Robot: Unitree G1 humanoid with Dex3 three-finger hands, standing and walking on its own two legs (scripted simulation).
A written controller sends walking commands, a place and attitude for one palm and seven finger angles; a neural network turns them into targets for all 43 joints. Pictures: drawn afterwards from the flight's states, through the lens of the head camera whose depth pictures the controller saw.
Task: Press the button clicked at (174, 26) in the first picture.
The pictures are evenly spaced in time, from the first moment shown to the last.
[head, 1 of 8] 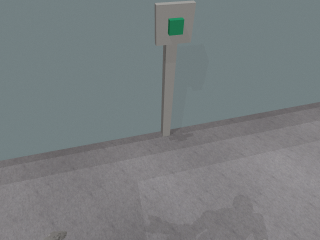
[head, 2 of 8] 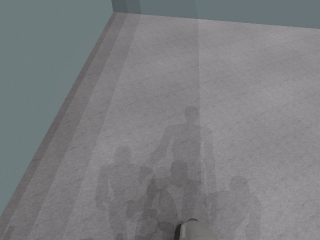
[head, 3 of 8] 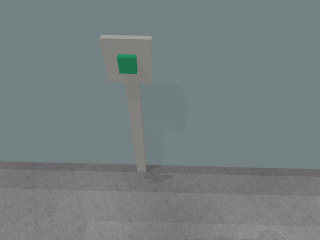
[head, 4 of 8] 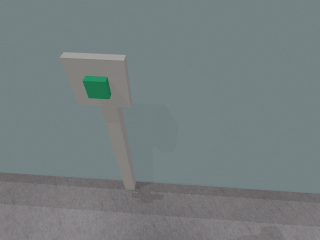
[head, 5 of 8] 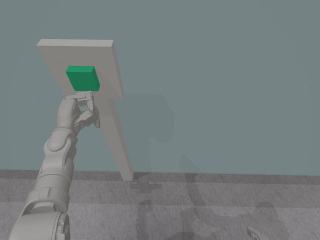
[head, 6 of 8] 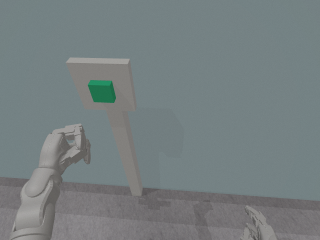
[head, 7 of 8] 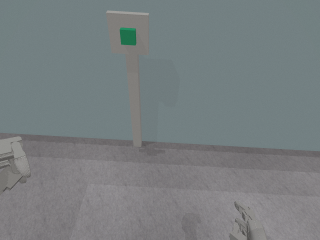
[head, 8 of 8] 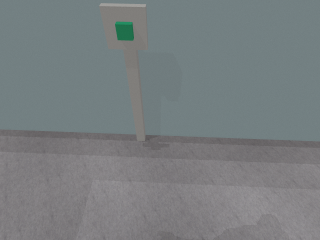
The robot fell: no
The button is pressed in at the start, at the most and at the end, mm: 0 9 0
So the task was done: yes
